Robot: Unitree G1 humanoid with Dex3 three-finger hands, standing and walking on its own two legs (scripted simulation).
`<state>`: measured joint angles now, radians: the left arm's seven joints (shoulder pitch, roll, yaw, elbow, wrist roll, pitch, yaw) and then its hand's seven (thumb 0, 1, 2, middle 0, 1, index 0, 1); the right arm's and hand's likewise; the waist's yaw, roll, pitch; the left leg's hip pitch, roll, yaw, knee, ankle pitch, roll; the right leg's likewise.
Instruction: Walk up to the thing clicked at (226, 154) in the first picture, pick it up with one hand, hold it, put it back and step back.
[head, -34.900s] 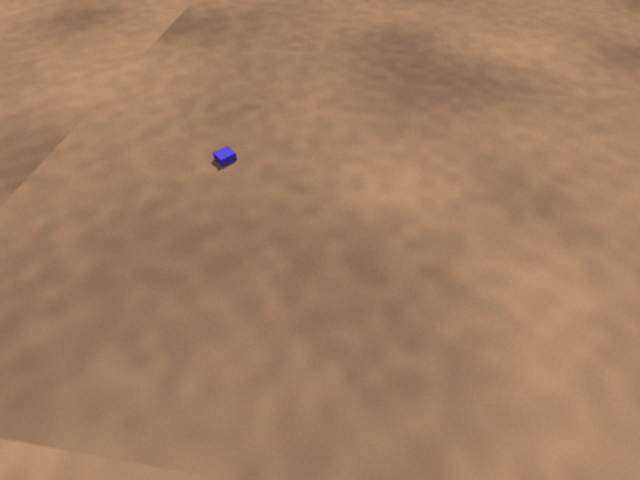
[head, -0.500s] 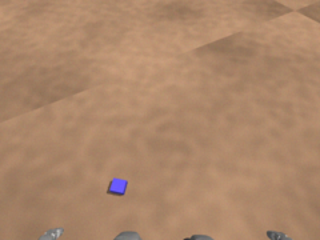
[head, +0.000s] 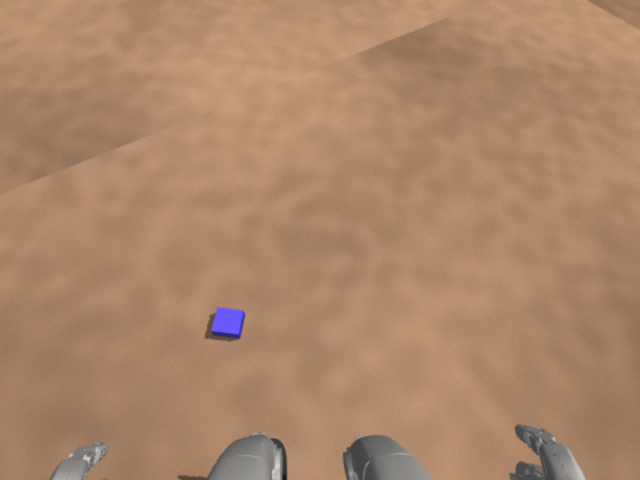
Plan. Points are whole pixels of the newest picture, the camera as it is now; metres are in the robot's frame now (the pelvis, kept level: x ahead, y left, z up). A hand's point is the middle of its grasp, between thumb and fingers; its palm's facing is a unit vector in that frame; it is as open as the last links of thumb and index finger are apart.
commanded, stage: step back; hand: left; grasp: from above
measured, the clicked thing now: (228, 322) +0.53 +0.25 -0.74
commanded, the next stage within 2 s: none
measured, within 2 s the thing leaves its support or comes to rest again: neither
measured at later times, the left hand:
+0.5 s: hand out of the picture -0.03 +0.25 -0.15, palm faces +0.07 -0.92 -0.39, open 7.4 cm
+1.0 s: hand out of the picture -0.26 +0.21 -0.14, palm faces +0.02 -0.91 -0.42, open 7.4 cm
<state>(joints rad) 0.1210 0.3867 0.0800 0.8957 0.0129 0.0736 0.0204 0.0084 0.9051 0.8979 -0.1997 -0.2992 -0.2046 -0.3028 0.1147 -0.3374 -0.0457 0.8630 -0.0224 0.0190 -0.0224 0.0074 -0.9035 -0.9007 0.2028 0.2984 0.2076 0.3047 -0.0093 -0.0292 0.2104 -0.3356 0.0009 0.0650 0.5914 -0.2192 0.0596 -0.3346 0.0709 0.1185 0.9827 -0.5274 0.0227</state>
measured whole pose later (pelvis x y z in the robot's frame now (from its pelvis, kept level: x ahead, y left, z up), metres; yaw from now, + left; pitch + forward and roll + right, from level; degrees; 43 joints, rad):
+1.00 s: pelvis -0.32 -0.06 +0.00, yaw +0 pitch -2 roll +2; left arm 0.22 0.35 0.07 0.86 0.05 0.05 0.00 0.01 0.90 0.90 -0.20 -0.30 -0.21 -0.30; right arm 0.15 -0.42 -0.06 0.85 0.00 0.06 -0.03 0.01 -0.91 -0.90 0.20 0.30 0.20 0.30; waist 0.03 0.02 0.13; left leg -0.53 -0.11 -0.13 1.13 -0.46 -0.01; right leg -0.29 -0.02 0.04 0.67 -0.33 -0.01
